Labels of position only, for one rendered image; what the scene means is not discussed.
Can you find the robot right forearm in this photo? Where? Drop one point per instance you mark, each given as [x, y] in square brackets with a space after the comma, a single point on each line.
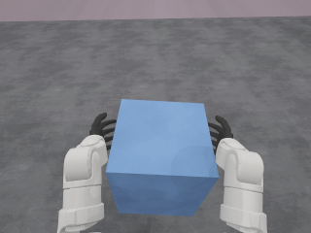
[243, 193]

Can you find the carton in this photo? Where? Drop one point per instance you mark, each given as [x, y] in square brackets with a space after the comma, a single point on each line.
[161, 160]

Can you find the left robot hand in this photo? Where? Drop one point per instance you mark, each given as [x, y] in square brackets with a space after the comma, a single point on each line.
[97, 126]

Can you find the right robot hand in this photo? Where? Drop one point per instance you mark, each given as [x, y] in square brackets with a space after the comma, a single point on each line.
[224, 131]

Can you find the robot left forearm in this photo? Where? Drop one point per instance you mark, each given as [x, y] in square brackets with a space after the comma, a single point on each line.
[82, 174]

